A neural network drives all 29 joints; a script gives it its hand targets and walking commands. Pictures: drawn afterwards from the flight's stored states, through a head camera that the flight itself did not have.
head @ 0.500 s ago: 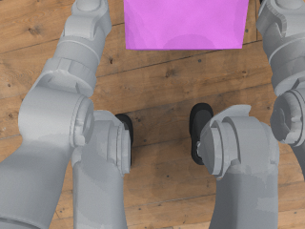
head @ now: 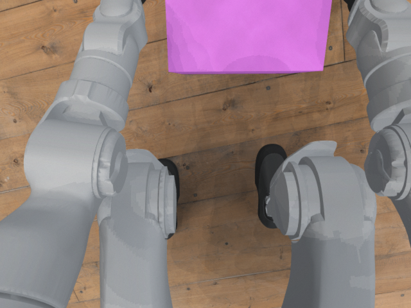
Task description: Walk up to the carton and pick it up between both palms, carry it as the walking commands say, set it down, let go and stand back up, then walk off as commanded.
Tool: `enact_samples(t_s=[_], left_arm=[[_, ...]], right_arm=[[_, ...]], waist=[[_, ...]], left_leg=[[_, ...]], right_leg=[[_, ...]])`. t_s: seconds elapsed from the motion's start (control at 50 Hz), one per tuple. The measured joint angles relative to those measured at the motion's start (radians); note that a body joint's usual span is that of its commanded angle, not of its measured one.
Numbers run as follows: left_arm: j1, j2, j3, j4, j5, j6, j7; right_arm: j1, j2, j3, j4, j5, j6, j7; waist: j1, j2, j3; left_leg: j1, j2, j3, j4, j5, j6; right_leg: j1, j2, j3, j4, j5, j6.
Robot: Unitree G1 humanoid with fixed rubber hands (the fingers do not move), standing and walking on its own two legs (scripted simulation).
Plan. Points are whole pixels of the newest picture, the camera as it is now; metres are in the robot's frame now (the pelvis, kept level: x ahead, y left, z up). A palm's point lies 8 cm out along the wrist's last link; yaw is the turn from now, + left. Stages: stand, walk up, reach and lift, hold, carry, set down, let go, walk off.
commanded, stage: reach and lift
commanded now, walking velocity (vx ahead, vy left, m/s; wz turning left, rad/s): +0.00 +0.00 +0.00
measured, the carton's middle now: (241, 1) +0.54 -0.07 -0.27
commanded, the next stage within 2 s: none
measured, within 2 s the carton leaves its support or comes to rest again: leaves its support in 0.28 s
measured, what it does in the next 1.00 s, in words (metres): rises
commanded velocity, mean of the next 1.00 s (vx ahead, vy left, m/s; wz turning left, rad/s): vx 0.00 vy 0.00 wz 0.00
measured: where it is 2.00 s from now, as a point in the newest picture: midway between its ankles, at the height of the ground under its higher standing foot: (216, 205)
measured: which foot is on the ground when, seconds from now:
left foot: down 0.00-1.00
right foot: down 0.00-1.00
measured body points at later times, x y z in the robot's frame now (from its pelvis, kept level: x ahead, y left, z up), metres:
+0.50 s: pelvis -0.02 +0.01 +0.02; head +0.35 -0.04 +0.26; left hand +0.56 +0.09 -0.14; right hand +0.53 -0.22 -0.15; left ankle +0.11 +0.13 -0.32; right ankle +0.12 -0.13 -0.32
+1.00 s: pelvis -0.02 +0.00 +0.05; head +0.34 -0.05 +0.30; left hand +0.55 +0.09 -0.11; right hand +0.52 -0.22 -0.11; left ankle +0.11 +0.13 -0.32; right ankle +0.12 -0.13 -0.32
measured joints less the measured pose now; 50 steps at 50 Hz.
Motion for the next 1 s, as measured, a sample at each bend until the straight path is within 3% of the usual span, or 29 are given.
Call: enact_samples(t_s=[0.24, 0.38, 0.58, 0.68, 0.82, 1.0], left_arm=[[0.0, 0.004, -0.07, -0.049, -0.048, 0.049, 0.078], [0.018, -0.001, -0.034, -0.117, -0.055, 0.068, 0.115], [-0.001, -0.035, 0.089, -0.147, 0.025, 0.083, 0.099], [0.019, -0.058, 0.118, -0.204, 0.056, 0.116, 0.102], [0.052, -0.109, 0.15, -0.303, 0.095, 0.164, 0.247], [0.125, -0.118, 0.2, -0.365, 0.129, 0.172, 0.196]], right_arm=[[0.007, -0.001, 0.051, -0.051, 0.034, 0.045, -0.046], [0.014, 0.012, 0.042, -0.127, 0.028, 0.085, -0.082], [-0.041, 0.011, -0.03, -0.142, -0.067, 0.129, -0.068], [-0.044, 0.03, -0.049, -0.168, -0.085, 0.156, -0.139], [-0.004, 0.064, -0.044, -0.243, -0.088, 0.176, -0.179], [0.072, 0.12, -0.066, -0.333, -0.12, 0.201, -0.209]], waist=[[0.002, 0.006, 0.008], [0.005, 0.022, 0.009], [-0.004, 0.021, 0.007], [-0.007, 0.0, 0.008], [0.0, 0.0, 0.009], [-0.003, -0.008, 0.008]], left_leg=[[0.006, 0.002, 0.004, -0.013, 0.013, 0.004], [0.042, 0.017, 0.018, -0.048, 0.027, 0.016], [0.07, 0.03, 0.033, -0.09, 0.051, 0.023], [0.084, 0.04, 0.032, -0.103, 0.047, 0.019], [0.126, 0.049, 0.036, -0.125, 0.029, 0.011], [0.195, 0.046, 0.041, -0.171, 0.027, 0.009]], right_leg=[[0.011, 0.003, 0.004, -0.017, 0.012, 0.009], [0.041, 0.017, 0.017, -0.053, 0.033, 0.019], [0.063, 0.03, 0.03, -0.093, 0.063, 0.024], [0.067, 0.039, 0.029, -0.106, 0.068, 0.018], [0.093, 0.046, 0.032, -0.117, 0.055, 0.009], [0.158, 0.046, 0.039, -0.153, 0.049, 0.004]])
